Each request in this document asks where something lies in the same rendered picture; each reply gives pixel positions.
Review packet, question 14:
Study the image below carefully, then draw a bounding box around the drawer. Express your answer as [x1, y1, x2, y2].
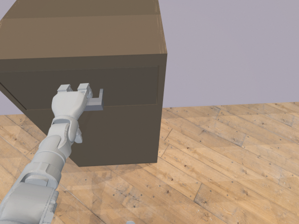
[0, 65, 158, 110]

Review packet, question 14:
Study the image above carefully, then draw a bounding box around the cabinet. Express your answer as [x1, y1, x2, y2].
[0, 0, 167, 167]

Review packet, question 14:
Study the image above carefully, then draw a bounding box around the robot left hand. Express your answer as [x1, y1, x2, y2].
[51, 83, 93, 143]

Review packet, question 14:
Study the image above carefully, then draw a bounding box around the handle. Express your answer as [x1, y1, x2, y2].
[84, 89, 104, 111]

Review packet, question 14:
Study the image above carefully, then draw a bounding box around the robot left forearm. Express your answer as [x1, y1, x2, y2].
[0, 116, 78, 217]

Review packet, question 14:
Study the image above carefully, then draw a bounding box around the robot left upper arm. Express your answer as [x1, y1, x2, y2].
[0, 182, 59, 224]

